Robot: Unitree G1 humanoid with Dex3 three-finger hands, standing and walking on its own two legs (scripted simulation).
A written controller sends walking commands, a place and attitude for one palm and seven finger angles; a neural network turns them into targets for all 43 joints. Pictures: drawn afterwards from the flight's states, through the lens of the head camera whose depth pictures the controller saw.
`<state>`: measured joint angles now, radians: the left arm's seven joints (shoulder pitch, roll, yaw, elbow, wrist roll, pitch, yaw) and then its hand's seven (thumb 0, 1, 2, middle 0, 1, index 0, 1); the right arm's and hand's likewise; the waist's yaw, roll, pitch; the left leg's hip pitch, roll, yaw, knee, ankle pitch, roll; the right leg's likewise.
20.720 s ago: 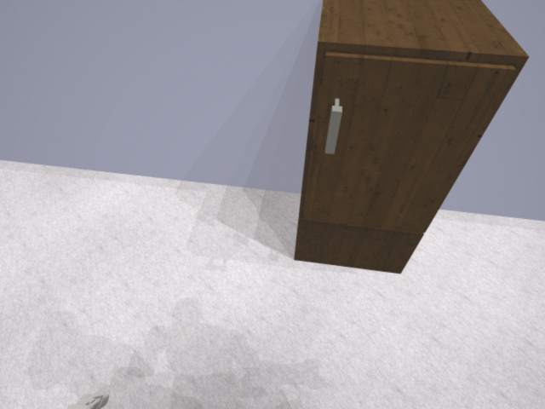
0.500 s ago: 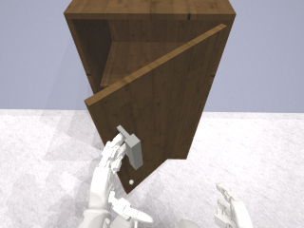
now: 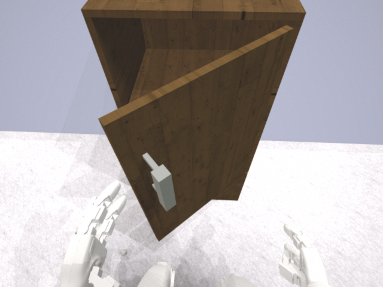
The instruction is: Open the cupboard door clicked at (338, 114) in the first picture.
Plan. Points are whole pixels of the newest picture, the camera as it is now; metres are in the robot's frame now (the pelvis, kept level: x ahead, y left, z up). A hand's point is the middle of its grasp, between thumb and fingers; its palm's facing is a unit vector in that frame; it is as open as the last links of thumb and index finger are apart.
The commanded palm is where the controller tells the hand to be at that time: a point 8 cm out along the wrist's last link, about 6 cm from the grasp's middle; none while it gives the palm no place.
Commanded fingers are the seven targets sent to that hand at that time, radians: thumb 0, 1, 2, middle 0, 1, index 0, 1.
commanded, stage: slide the hand sideways off the handle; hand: left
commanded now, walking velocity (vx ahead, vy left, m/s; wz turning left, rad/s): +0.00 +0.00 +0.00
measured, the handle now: (158, 182) +0.31 +0.09 +0.07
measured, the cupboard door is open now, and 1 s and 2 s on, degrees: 42 42 42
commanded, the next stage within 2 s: draw the hand back to the body in 0.12 s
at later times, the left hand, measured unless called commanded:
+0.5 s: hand (98, 248) +0.17 +0.15 +0.11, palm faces +0.00 -1.00 -0.06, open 16.3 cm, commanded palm +0.13 +0.21 +0.12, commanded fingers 0.00 -0.50 0.30 -0.15 -0.30 -0.15 -0.30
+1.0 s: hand (25, 222) +0.19 +0.23 +0.17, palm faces +0.25 -0.89 -0.38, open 14.1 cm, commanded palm +0.15 +0.28 +0.20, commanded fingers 0.00 0.20 0.60 -0.17 -0.30 -0.17 -0.30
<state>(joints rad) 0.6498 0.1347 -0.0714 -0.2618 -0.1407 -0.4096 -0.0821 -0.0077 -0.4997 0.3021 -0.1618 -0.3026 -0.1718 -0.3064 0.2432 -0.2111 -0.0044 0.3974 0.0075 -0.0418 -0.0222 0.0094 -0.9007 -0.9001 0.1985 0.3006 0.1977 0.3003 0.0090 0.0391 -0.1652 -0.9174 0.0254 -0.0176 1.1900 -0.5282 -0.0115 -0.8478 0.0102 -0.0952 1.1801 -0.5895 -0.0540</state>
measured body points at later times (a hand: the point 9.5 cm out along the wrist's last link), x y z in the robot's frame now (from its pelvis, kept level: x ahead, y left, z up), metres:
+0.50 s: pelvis +0.00 +0.01 +0.02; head +0.03 +0.00 +0.47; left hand +0.17 +0.20 +0.12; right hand +0.18 -0.21 -0.05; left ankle +0.03 +0.13 -0.64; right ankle +0.00 -0.09 -0.64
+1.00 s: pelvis +0.02 +0.02 +0.07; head +0.01 +0.01 +0.52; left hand +0.17 +0.28 +0.19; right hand +0.21 -0.20 +0.00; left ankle +0.03 +0.13 -0.64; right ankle +0.00 -0.09 -0.64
